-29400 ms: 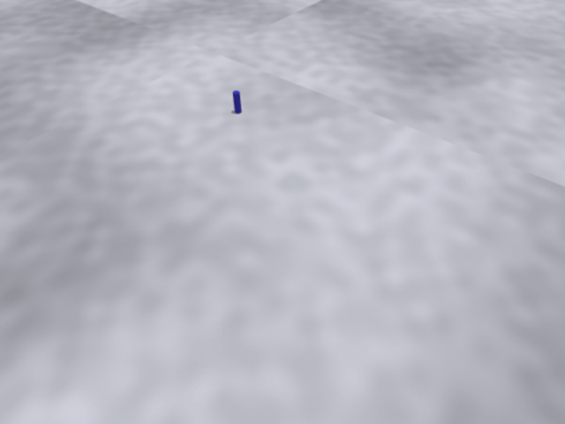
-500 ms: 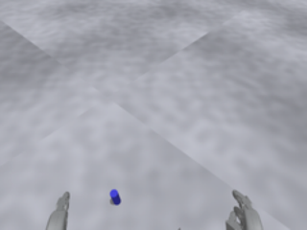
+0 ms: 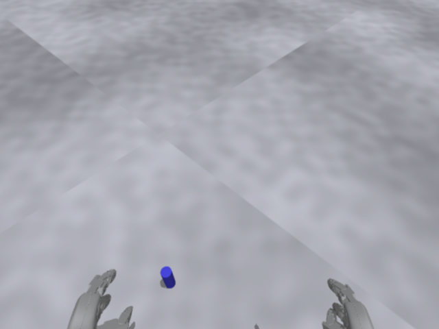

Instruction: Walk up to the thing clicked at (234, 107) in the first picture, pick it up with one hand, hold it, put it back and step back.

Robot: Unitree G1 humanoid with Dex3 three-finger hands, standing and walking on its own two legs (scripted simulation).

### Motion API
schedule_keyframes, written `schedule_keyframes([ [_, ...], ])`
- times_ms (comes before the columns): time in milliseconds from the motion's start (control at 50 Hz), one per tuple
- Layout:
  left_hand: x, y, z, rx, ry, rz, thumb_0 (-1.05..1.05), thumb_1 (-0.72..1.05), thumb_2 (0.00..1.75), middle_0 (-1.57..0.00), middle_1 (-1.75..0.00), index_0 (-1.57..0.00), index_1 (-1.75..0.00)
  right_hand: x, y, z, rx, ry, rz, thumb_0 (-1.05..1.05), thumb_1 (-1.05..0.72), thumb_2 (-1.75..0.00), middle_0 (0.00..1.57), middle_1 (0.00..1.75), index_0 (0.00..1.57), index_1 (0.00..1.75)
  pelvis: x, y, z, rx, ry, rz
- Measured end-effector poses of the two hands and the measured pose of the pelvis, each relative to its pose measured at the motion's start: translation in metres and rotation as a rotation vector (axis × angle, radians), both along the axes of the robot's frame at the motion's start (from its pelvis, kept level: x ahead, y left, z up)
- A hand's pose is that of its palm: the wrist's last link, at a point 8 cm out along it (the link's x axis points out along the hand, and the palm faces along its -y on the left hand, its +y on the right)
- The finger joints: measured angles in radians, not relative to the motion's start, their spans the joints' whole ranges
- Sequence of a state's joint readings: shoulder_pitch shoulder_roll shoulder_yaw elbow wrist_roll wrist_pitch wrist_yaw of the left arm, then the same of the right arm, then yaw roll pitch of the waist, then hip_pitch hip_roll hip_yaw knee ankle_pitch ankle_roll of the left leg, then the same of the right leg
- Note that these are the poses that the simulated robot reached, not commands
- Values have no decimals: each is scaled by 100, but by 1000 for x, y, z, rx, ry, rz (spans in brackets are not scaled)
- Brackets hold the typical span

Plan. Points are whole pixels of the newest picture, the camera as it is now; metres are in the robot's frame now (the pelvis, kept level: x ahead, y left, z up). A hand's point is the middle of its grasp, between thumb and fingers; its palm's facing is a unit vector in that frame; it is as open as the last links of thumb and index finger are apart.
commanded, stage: stand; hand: left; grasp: from the side
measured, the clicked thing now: (168, 277) +0.43 +0.21 -0.66
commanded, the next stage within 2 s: none
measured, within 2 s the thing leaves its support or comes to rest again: neither
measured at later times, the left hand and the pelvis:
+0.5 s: hand out of the picture +0.05 +0.25 -0.12, palm faces +0.00 -0.94 -0.34, open 7.4 cm; pelvis +0.00 +0.01 +0.04, yaw +1 degrees
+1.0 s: hand out of the picture +0.03 +0.25 -0.10, palm faces +0.01 -0.93 -0.36, open 7.4 cm; pelvis -0.02 -0.01 +0.05, yaw +1 degrees
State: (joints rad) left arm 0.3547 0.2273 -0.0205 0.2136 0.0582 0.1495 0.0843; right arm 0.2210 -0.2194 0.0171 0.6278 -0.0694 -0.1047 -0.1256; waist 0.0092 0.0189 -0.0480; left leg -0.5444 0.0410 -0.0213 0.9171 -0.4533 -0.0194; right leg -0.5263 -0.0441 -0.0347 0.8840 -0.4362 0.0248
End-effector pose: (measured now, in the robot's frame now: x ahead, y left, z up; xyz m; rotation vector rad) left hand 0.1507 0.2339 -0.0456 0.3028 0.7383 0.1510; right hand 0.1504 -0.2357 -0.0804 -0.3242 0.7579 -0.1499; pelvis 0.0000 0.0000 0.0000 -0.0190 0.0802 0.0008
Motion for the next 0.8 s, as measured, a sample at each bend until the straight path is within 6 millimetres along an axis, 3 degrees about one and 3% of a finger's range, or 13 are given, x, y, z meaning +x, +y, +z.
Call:
schedule_keyframes([
  [120,-22,30,-26,16,144,-7,1,77,88,-20,-30,-20,-30,-23,-28,-8,-7,200,4,1,-90,-90,21,30,21,30,-2,0,9,19,-44,0],
  [220,-54,50,-35,31,272,43,1,85,89,-20,-30,-20,-30,-48,-46,-5,-24,285,-56,1,-90,-90,21,30,21,30,0,3,17,17,-66,2],
  [300,-76,59,-38,33,351,79,1,88,90,-20,-30,-20,-30,-65,-50,-3,-27,346,-84,1,-90,-90,21,30,21,30,1,5,23,15,-82,4],
  [420,-98,63,-38,22,427,119,1,90,90,-20,-30,-20,-30,-80,-43,-3,-5,404,-95,0,-90,-90,21,30,21,30,0,7,33,13,-107,8],
  [580,-115,60,-31,13,480,139,1,90,90,-20,-30,-20,-30,-85,-31,-2,36,428,-83,0,-90,-90,21,30,21,30,-6,7,44,17,-133,12],
  [800,-126,59,-22,24,501,157,1,90,90,-20,-30,-20,-30,-91,-43,0,41,445,-91,0,-90,-90,21,30,21,30,-13,0,50,20,-149,19],
])
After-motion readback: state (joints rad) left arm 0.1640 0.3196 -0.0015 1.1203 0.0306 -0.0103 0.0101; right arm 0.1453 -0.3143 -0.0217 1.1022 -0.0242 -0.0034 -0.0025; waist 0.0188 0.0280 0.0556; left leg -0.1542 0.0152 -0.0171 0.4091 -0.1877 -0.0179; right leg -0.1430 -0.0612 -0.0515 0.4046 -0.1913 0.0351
